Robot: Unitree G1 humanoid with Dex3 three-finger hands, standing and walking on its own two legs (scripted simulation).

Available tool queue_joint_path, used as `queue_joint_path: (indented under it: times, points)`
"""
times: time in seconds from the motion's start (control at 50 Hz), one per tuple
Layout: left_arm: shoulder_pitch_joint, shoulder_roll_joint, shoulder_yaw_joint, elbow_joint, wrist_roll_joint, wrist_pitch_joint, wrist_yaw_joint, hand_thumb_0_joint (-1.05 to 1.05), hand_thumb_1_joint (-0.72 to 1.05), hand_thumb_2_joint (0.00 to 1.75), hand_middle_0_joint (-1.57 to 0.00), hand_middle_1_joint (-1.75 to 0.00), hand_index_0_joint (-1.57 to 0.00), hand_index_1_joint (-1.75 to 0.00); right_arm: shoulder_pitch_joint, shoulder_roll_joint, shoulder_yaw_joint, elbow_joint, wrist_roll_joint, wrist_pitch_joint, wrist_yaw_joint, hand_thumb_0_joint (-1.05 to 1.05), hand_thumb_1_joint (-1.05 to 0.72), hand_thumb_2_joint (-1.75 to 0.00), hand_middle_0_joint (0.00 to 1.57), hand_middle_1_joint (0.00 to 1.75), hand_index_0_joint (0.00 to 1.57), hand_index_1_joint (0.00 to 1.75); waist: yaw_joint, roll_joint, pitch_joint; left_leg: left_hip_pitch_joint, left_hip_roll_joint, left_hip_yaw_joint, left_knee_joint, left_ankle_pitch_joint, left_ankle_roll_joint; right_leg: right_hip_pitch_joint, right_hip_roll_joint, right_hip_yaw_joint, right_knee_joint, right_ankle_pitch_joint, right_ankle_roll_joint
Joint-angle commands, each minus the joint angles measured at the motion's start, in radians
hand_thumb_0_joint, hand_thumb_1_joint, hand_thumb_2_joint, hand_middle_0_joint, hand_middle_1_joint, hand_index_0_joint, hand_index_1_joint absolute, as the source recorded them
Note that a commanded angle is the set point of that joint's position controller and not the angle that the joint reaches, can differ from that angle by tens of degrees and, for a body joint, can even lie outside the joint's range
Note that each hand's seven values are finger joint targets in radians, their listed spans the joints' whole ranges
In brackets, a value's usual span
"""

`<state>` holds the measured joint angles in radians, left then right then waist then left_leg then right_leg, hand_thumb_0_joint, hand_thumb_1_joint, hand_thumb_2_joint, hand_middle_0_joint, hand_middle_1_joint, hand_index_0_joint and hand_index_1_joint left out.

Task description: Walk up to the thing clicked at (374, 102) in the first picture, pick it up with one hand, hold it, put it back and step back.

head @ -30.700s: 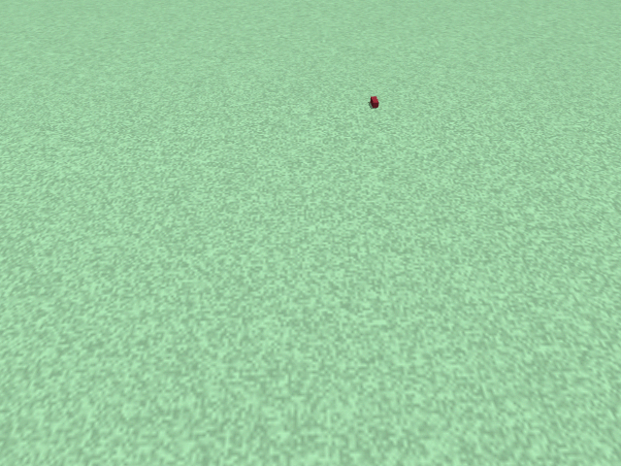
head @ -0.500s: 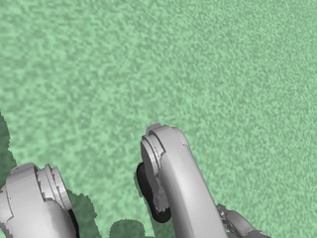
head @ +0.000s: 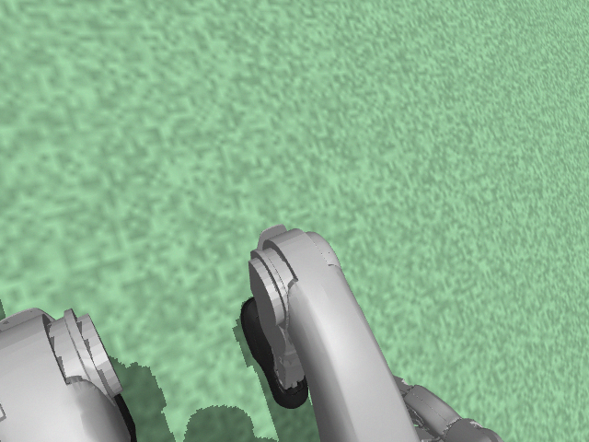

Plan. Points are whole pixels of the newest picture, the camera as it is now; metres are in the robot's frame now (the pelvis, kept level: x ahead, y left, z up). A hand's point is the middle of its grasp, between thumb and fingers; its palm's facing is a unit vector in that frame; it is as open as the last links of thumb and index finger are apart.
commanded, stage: rest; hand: left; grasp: from above
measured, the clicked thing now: out of the picture +0.45 +0.32 -0.27
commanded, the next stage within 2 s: open in 0.32 s
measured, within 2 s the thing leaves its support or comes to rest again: neither
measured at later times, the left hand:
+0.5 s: hand out of the picture +0.44 +0.32 -0.24, palm faces -0.43 -0.14 -0.89, open 6.4 cm
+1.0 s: hand out of the picture +0.44 +0.32 -0.24, palm faces -0.43 -0.14 -0.89, open 10.3 cm
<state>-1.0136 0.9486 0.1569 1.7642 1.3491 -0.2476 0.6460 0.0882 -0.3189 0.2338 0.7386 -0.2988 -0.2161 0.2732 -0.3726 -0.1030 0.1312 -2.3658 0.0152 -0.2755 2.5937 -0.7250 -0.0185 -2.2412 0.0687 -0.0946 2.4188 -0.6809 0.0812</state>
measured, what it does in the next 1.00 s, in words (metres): stands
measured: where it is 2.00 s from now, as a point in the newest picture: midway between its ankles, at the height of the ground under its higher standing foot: (209, 414)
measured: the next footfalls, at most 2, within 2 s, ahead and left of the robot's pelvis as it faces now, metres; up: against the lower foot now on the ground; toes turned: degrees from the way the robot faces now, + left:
none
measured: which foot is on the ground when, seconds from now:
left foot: down 0.00-1.00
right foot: down 0.00-1.00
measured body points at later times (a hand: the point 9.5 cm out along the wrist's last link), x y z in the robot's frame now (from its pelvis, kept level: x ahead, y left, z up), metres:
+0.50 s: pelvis +0.00 +0.00 +0.00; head +0.26 +0.13 +0.34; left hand +0.45 +0.32 -0.19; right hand +0.06 -0.25 -0.06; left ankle +0.06 +0.13 -0.26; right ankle +0.11 -0.14 -0.26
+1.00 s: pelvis +0.00 +0.00 +0.00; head +0.26 +0.13 +0.34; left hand +0.45 +0.32 -0.19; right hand +0.05 -0.25 -0.05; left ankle +0.06 +0.13 -0.26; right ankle +0.11 -0.14 -0.26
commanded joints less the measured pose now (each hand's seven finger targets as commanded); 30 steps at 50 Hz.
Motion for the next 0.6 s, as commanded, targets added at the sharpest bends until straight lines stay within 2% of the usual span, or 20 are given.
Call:
queue_joint_path:
  times: [0.0, 0.04, 0.06, 0.12, 0.16, 0.18, 0.22, 0.24, 0.26, 0.28, 0.32, 0.36, 0.4, 0.48, 0.5, 0.58]
  points:
    - [-0.266, 0.238, 0.007, -0.112, -0.019, -0.01, 0.051, 0.0, 0.98, 0.15, -1.33, -0.04, -1.34, -0.03, 0.165, -0.333, -0.082, 0.002, -0.001, -0.014, -0.002, 0.0, -0.9, -0.9, 0.2, 0.3, 0.2, 0.3, -0.04, 0.488, -0.621, 0.503, 0.019, 0.129, -0.286, 0.201, 0.019, 0.313, 0.028, -0.183, -0.193, 0.254, -0.091]
    - [-0.271, 0.224, -0.011, -0.107, -0.018, -0.012, 0.051, 0.0, 0.99, 0.15, -1.34, -0.04, -1.35, -0.03, 0.159, -0.327, -0.079, 0.002, 0.0, -0.018, 0.0, 0.0, -0.9, -0.9, 0.2, 0.3, 0.2, 0.3, -0.043, 0.495, -0.608, 0.498, 0.02, 0.135, -0.271, 0.199, 0.019, 0.317, 0.026, -0.179, -0.191, 0.256, -0.089]
    - [-0.264, 0.236, -0.002, -0.111, -0.016, -0.011, 0.058, 0.0, 0.98, 0.17, -1.33, -0.06, -1.34, -0.05, 0.159, -0.327, -0.073, 0.003, -0.003, -0.018, 0.0, 0.0, -0.9, -0.9, 0.2, 0.3, 0.2, 0.3, -0.04, 0.49, -0.626, 0.502, 0.022, 0.131, -0.273, 0.217, 0.019, 0.334, 0.031, -0.18, -0.196, 0.274, -0.089]
    - [-0.262, 0.225, -0.018, -0.102, -0.018, -0.005, 0.065, 0.0, 0.97, 0.16, -1.33, -0.04, -1.33, -0.04, 0.147, -0.331, -0.069, 0.001, -0.004, -0.025, 0.004, 0.0, -0.9, -0.9, 0.2, 0.3, 0.2, 0.3, -0.045, 0.484, -0.613, 0.492, 0.022, 0.127, -0.267, 0.204, 0.02, 0.326, 0.03, -0.182, -0.194, 0.266, -0.088]
    - [-0.291, 0.22, -0.024, -0.12, -0.021, -0.006, 0.07, 0.0, 0.98, 0.14, -1.33, -0.03, -1.34, -0.03, 0.153, -0.354, -0.083, -0.004, -0.002, -0.032, 0.007, 0.0, -0.9, -0.9, 0.2, 0.3, 0.2, 0.3, -0.054, 0.509, -0.608, 0.515, 0.022, 0.12, -0.285, 0.208, 0.014, 0.306, 0.026, -0.19, -0.189, 0.262, -0.09]
    - [-0.279, 0.234, -0.018, -0.103, -0.019, 0.0, 0.072, 0.0, 0.98, 0.14, -1.33, -0.03, -1.34, -0.03, 0.142, -0.348, -0.078, 0.0, -0.002, -0.034, 0.007, 0.0, -0.9, -0.9, 0.2, 0.3, 0.2, 0.3, -0.045, 0.509, -0.601, 0.514, 0.025, 0.116, -0.28, 0.205, 0.013, 0.304, 0.028, -0.188, -0.187, 0.262, -0.091]
    - [-0.266, 0.238, -0.008, -0.093, -0.014, 0.005, 0.073, 0.0, 0.97, 0.14, -1.33, -0.02, -1.33, -0.02, 0.16, -0.346, -0.064, -0.004, -0.002, -0.035, 0.014, 0.0, -0.9, -0.9, 0.2, 0.3, 0.2, 0.3, -0.054, 0.506, -0.611, 0.535, 0.026, 0.111, -0.277, 0.247, 0.01, 0.32, 0.026, -0.193, -0.173, 0.298, -0.088]
    - [-0.268, 0.231, -0.023, -0.098, -0.014, 0.005, 0.069, 0.0, 0.98, 0.12, -1.32, -0.03, -1.33, -0.02, 0.147, -0.35, -0.066, -0.01, -0.002, -0.04, 0.019, 0.0, -0.9, -0.9, 0.2, 0.3, 0.2, 0.3, -0.056, 0.516, -0.598, 0.525, 0.025, 0.116, -0.266, 0.246, 0.011, 0.317, 0.027, -0.191, -0.168, 0.302, -0.087]
    - [-0.275, 0.239, -0.007, -0.096, -0.019, 0.004, 0.075, 0.0, 0.98, 0.13, -1.32, -0.03, -1.33, -0.02, 0.147, -0.345, -0.059, -0.004, -0.008, -0.043, 0.02, 0.0, -0.9, -0.9, 0.2, 0.3, 0.2, 0.3, -0.056, 0.507, -0.593, 0.525, 0.025, 0.11, -0.275, 0.241, 0.011, 0.313, 0.024, -0.197, -0.172, 0.291, -0.087]
    - [-0.274, 0.227, -0.02, -0.084, -0.019, 0.009, 0.071, 0.0, 0.99, 0.14, -1.34, -0.03, -1.35, -0.03, 0.141, -0.35, -0.062, -0.012, -0.003, -0.046, 0.021, 0.0, -0.9, -0.9, 0.2, 0.3, 0.2, 0.3, -0.061, 0.506, -0.569, 0.516, 0.024, 0.112, -0.273, 0.224, 0.012, 0.3, 0.024, -0.195, -0.174, 0.28, -0.086]
    - [-0.274, 0.246, -0.008, -0.081, -0.022, 0.007, 0.076, 0.0, 0.97, 0.16, -1.33, -0.04, -1.33, -0.04, 0.148, -0.354, -0.062, -0.004, -0.005, -0.044, 0.019, 0.0, -0.9, -0.9, 0.2, 0.3, 0.2, 0.3, -0.059, 0.502, -0.585, 0.515, 0.027, 0.105, -0.288, 0.214, 0.011, 0.307, 0.029, -0.194, -0.19, 0.268, -0.088]
    - [-0.265, 0.225, -0.032, -0.064, -0.021, 0.01, 0.065, 0.0, 0.98, 0.15, -1.32, -0.07, -1.33, -0.06, 0.138, -0.352, -0.055, -0.013, -0.006, -0.053, 0.026, 0.0, -0.9, -0.9, 0.2, 0.3, 0.2, 0.3, -0.065, 0.499, -0.562, 0.508, 0.026, 0.11, -0.272, 0.211, 0.012, 0.306, 0.025, -0.193, -0.177, 0.274, -0.085]
    - [-0.279, 0.257, -0.013, -0.082, -0.023, 0.007, 0.069, 0.0, 0.97, 0.15, -1.33, -0.04, -1.33, -0.04, 0.141, -0.36, -0.055, -0.011, -0.002, -0.051, 0.023, 0.0, -0.91, -0.9, 0.2, 0.3, 0.2, 0.3, -0.059, 0.495, -0.581, 0.513, 0.027, 0.1, -0.287, 0.212, 0.011, 0.313, 0.026, -0.195, -0.185, 0.266, -0.087]
    - [-0.273, 0.243, -0.023, -0.079, -0.033, 0.004, 0.067, 0.0, 0.65, 0.12, -1.01, -0.1, -1.01, -0.09, 0.136, -0.354, -0.047, -0.01, -0.005, -0.053, 0.022, 0.0, -0.89, -0.9, 0.2, 0.3, 0.2, 0.3, -0.063, 0.506, -0.59, 0.519, 0.029, 0.098, -0.285, 0.227, 0.009, 0.326, 0.028, -0.195, -0.183, 0.281, -0.087]
    - [-0.271, 0.242, -0.031, -0.081, -0.034, 0.004, 0.067, 0.0, 0.57, 0.16, -0.93, -0.14, -0.94, -0.13, 0.129, -0.355, -0.048, -0.012, -0.002, -0.054, 0.022, 0.0, -0.89, -0.9, 0.2, 0.3, 0.2, 0.3, -0.06, 0.507, -0.579, 0.51, 0.029, 0.099, -0.282, 0.216, 0.01, 0.321, 0.028, -0.194, -0.184, 0.275, -0.087]
    - [-0.274, 0.252, -0.035, -0.082, -0.044, 0.004, 0.059, 0.0, 0.32, 0.3, -0.83, -0.21, -0.82, -0.22, 0.136, -0.359, -0.045, -0.025, 0.002, -0.058, 0.02, 0.0, -0.9, -0.9, 0.2, 0.3, 0.2, 0.3, -0.066, 0.483, -0.57, 0.492, 0.026, 0.116, -0.264, 0.201, 0.019, 0.336, 0.027, -0.185, -0.2, 0.27, -0.083]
